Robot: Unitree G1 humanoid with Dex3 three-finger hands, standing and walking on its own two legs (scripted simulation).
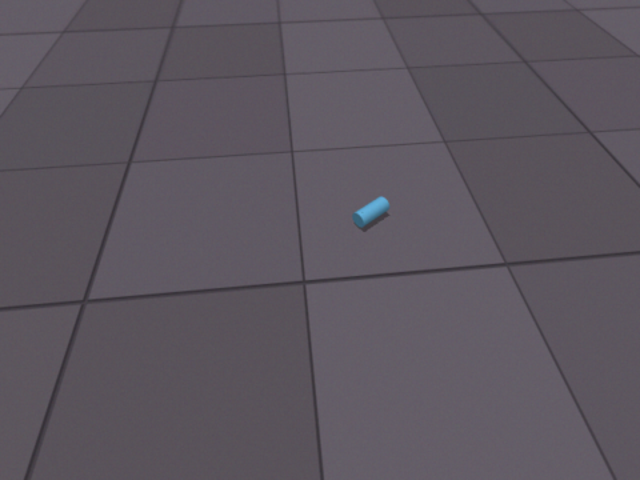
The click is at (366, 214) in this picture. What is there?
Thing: lying can
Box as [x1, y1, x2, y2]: [352, 196, 389, 227]
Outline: 387,201 381,196 353,213 353,220 358,226 363,226 388,209 389,206
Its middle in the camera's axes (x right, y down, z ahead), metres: +0.21 -0.14 +1.69
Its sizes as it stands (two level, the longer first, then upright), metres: 0.155 0.071 0.071
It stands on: the floor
